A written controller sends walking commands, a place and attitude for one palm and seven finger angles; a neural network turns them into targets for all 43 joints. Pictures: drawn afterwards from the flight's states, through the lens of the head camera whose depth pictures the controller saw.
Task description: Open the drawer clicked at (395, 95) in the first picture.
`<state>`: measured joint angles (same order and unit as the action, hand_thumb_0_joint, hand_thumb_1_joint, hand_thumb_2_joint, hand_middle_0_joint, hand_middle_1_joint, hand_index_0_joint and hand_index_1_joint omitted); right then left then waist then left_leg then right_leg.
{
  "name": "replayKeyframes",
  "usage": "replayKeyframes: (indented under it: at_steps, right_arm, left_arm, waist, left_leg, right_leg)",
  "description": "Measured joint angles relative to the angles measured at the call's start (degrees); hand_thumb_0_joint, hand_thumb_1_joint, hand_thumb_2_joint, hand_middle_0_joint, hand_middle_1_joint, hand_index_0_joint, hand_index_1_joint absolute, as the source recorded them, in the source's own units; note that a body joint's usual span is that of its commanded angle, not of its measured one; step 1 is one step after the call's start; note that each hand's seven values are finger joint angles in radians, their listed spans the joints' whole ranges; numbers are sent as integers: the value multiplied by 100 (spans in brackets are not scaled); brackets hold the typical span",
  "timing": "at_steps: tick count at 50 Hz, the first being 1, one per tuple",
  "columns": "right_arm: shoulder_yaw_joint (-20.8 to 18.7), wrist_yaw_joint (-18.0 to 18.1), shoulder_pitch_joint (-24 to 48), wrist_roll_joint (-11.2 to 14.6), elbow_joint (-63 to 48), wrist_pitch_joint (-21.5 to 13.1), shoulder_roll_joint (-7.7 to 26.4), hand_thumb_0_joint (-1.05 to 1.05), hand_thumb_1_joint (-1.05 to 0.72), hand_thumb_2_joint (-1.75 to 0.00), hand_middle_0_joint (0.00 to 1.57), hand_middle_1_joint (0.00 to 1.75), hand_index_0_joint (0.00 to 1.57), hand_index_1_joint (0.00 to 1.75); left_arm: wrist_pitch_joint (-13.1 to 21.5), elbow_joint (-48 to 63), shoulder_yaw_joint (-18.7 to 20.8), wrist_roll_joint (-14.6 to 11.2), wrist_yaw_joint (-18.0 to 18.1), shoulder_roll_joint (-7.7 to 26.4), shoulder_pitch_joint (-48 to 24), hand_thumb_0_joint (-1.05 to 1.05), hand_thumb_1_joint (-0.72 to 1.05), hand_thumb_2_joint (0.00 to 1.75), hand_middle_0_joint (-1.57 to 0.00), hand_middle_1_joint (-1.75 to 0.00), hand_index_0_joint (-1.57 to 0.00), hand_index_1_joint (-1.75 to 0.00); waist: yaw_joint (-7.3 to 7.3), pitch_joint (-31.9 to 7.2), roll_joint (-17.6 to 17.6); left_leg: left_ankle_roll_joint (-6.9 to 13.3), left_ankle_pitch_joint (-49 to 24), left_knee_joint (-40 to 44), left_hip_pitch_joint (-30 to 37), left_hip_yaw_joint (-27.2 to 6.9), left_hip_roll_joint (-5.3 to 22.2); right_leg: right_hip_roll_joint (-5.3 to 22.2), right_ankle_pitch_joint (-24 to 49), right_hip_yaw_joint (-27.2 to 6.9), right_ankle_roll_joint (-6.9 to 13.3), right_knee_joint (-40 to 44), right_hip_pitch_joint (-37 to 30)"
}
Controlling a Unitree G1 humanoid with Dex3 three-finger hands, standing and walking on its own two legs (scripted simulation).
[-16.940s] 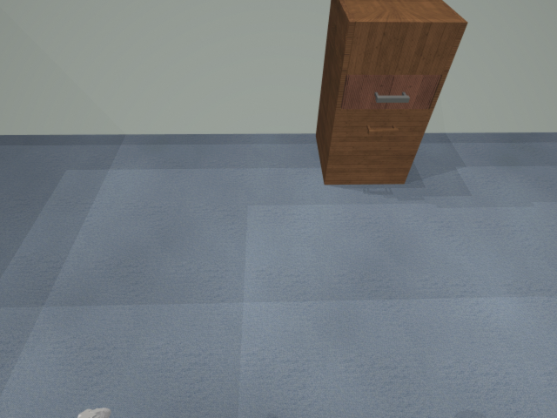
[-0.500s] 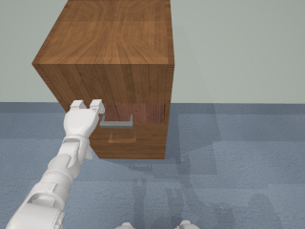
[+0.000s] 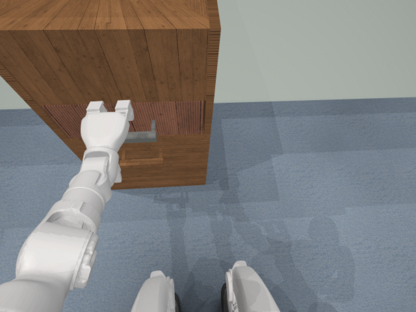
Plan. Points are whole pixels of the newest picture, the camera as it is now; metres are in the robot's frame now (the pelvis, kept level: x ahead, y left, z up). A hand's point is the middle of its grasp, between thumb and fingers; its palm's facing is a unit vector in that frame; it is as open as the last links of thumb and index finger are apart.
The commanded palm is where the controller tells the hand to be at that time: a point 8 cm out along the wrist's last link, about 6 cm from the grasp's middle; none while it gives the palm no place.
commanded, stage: move the hooked fingers above the handle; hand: left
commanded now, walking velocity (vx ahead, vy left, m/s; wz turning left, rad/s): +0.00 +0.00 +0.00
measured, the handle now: (130, 131) +0.56 +0.16 -0.14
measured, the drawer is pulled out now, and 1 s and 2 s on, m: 0.00 0.00 0.00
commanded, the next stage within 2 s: lower the fingers behind the handle in 1.12 s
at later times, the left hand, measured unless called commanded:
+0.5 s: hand (120, 141) +0.50 +0.17 -0.09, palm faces -0.07 -0.02 -1.00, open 13.8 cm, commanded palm +0.49 +0.16 -0.02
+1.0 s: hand (123, 142) +0.50 +0.16 -0.09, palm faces -0.06 -0.02 -1.00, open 13.8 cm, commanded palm +0.49 +0.15 -0.03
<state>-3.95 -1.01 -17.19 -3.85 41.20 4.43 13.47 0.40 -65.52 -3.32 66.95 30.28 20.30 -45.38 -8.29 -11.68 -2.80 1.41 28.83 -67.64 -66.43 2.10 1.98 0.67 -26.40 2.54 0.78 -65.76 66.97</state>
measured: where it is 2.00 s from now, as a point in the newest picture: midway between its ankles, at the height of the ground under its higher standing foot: outside the picture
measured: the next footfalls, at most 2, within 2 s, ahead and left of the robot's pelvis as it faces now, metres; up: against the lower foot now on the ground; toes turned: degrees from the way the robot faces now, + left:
none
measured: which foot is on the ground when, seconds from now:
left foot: down 0.00-1.00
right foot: down 0.00-1.00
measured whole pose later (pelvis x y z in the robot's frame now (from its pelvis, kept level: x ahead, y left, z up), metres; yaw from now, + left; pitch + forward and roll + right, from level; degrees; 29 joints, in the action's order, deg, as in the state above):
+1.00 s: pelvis -0.01 +0.00 -0.04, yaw -1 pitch +32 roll -2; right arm -2.5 -1.5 -16.0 -3.9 40.7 3.3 13.3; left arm -1.4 -64.8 -1.8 66.1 30.2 22.5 -49.6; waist -9.8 -11.4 -3.9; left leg 1.3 31.8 -76.8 -77.3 1.2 2.6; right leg 0.2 -29.0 3.1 1.0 -74.2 77.6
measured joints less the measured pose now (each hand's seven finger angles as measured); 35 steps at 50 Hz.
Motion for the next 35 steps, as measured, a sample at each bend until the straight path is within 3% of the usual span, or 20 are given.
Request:
replayKeyframes:
  at_steps: [14, 27, 35]
  right_arm:
    - [139, -70, -15, -55, 37, -184, 4, 0, -91, -90, 20, 29, 20, 30]
    - [167, -15, 52, 46, 28, -188, -85, 0, -91, -90, 20, 29, 20, 30]
    - [136, -2, 109, 5, -20, -263, -16, 0, -91, -90, 20, 29, 20, 30]
  left_arm:
    - [-106, -330, 307, 72, 42, 342, -752, 0, -49, 30, -32, -120, -32, -120]
    - [-113, 167, 168, -174, -272, 369, -406, 0, -49, 30, -32, -120, -33, -120]
    - [67, -84, -47, -104, -228, 257, -562, 0, -49, 30, -32, -120, -32, -120]
  waist:
    - [-329, -39, -114]
    - [-90, 39, -111]
    - [-141, -81, -77]
  left_leg:
    - [-14, 284, -999, -1270, -77, 91]
    - [-30, 272, -893, -1097, -84, 84]
    - [-48, 276, -858, -1032, -185, 47]
  right_leg:
    - [-56, -235, 59, 40, -929, 1250]
    - [-59, -235, 62, 45, -839, 1080]
    - [-28, -262, 158, 59, -763, 949]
